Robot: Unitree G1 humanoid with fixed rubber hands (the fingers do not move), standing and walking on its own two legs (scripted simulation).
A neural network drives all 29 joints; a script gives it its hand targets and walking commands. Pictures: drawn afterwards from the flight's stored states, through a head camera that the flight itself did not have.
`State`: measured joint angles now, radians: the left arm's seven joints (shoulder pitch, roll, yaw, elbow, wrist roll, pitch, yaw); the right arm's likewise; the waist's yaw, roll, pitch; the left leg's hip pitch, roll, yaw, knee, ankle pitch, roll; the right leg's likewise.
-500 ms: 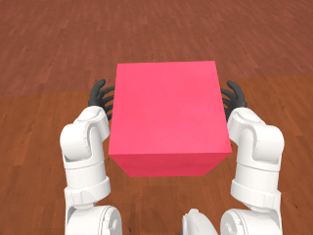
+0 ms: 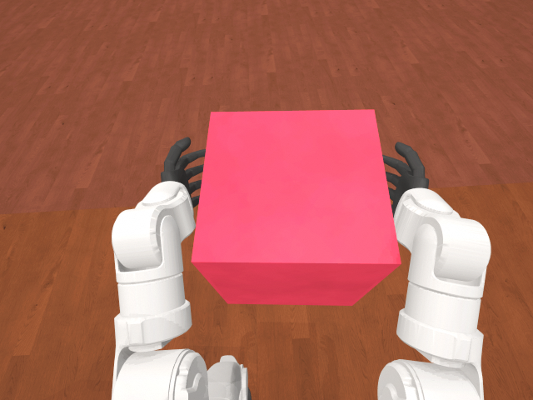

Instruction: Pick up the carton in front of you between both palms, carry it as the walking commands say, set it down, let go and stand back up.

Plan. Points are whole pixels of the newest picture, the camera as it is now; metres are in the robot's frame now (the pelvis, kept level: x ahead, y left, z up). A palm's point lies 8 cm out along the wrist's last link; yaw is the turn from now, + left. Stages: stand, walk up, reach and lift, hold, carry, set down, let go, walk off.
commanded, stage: carry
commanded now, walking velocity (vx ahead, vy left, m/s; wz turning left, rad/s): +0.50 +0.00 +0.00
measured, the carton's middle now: (290, 220) +0.36 +0.01 +0.08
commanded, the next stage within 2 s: none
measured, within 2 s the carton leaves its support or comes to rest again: neither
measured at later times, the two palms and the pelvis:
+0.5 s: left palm (208, 58) +0.66 +0.17 +0.18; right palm (371, 57) +0.65 -0.13 +0.18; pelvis +0.31 +0.02 +0.02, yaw +1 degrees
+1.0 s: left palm out of the picture +0.96 +0.16 +0.20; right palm out of the picture +0.96 -0.14 +0.20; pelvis +0.62 +0.01 +0.04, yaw +0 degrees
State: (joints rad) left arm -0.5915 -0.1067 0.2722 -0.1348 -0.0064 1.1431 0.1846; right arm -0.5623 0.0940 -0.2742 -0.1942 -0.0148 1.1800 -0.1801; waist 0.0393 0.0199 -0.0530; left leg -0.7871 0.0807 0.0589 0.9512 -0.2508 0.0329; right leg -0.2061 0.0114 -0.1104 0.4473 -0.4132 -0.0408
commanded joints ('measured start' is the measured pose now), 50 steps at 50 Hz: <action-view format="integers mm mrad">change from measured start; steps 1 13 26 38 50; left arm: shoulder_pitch -534 -614 -534 -710 -549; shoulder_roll -644 -758 -643 -804 -659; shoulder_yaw -579 -561 -546 -662 -572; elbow -39 -36 16 -105 -8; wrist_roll -187 -138 -124 -286 -177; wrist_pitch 32 9 58 -14 44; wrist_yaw -33 -28 -18 -64 -39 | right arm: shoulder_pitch -571 -773 -586 -648 -594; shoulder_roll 642 813 644 743 655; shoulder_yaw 582 674 569 579 567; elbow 4 -80 38 -6 45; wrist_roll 160 303 187 151 154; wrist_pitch -1 -46 8 -40 11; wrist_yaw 8 60 28 13 15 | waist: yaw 26 -80 -72 -3 -25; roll -158 57 150 -104 -197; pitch -293 -446 -305 -437 -308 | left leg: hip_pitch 71 842 831 -41 272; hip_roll -50 194 114 -17 -132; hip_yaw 99 -350 -36 -65 180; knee -199 -567 -516 378 -295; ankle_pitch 26 92 592 -104 -2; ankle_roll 16 189 118 18 44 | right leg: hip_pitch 262 -566 -382 265 230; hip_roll -210 -67 11 -275 -203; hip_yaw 135 129 -93 371 60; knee -99 888 202 -69 41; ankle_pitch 556 41 180 236 896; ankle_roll -144 -12 -20 -188 -96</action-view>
